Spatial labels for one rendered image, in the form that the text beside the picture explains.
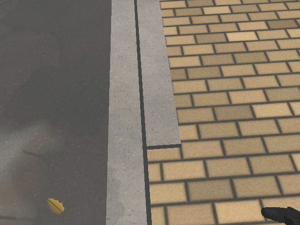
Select robot right hand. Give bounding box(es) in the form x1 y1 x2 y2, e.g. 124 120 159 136
261 206 300 225

